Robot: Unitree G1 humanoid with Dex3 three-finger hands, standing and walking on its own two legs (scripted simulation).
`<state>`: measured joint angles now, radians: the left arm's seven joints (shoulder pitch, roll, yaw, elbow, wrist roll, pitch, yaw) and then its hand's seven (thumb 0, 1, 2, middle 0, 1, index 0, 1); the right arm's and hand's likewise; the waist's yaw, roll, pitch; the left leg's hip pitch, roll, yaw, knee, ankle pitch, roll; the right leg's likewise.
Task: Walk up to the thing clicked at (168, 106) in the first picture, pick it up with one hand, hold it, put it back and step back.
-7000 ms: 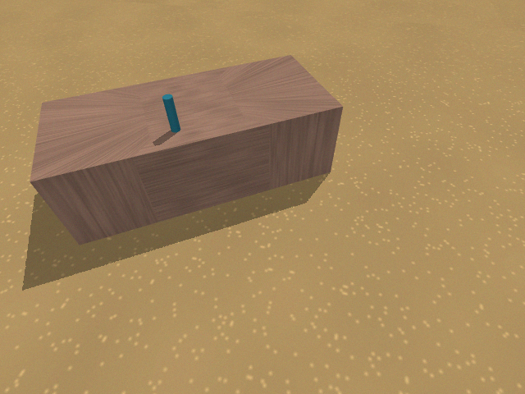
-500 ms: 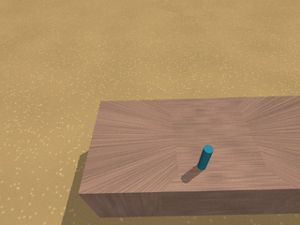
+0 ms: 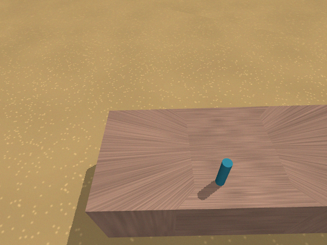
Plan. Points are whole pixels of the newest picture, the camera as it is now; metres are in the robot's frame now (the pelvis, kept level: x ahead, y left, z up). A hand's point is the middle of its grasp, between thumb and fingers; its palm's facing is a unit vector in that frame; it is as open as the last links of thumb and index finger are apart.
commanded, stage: stand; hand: right
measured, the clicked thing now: (223, 172) +0.46 -0.22 -0.28
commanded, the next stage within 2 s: go down in 0.02 s
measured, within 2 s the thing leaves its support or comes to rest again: neither
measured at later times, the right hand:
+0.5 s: hand out of the picture +0.14 -0.26 -0.15, palm faces +0.07 +0.94 -0.33, open 14.3 cm
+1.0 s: hand out of the picture +0.16 -0.28 -0.14, palm faces +0.12 +0.94 -0.32, open 17.6 cm
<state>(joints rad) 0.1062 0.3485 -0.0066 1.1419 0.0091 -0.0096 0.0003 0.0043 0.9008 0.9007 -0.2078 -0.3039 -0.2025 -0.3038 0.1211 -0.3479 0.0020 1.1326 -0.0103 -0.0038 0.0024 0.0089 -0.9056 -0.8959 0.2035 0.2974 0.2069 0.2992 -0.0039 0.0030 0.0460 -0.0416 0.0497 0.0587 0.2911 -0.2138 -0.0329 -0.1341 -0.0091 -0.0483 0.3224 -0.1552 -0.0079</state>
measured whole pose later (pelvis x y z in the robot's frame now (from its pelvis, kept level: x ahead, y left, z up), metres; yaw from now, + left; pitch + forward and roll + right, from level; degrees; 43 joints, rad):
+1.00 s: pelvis +0.00 +0.01 -0.04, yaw +0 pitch +8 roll +1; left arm 0.31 0.27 0.04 0.47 0.00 -0.11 0.10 -0.01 -0.52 0.05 -0.06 -0.06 -0.05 -0.06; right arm 0.19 -0.40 -0.25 0.58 0.01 0.22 0.13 0.00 0.56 -0.04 0.04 0.06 0.05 0.06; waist 0.01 -0.01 -0.06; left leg -0.45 0.02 0.07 0.72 -0.42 -0.01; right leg -0.55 -0.05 -0.02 0.76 -0.36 0.01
